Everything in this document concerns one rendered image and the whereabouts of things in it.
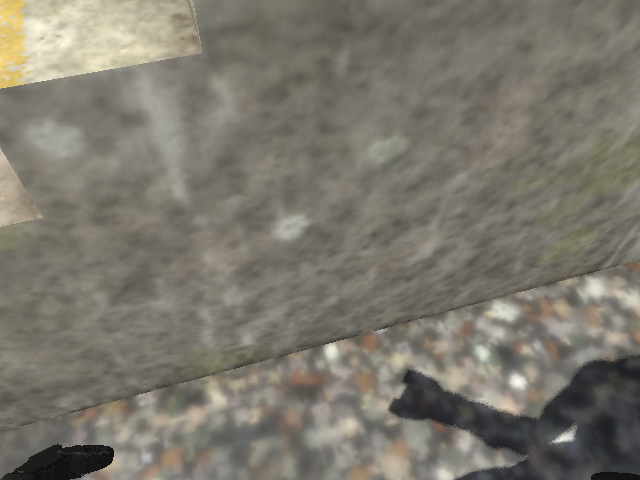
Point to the robot left hand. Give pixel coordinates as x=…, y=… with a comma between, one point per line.
x=57, y=463

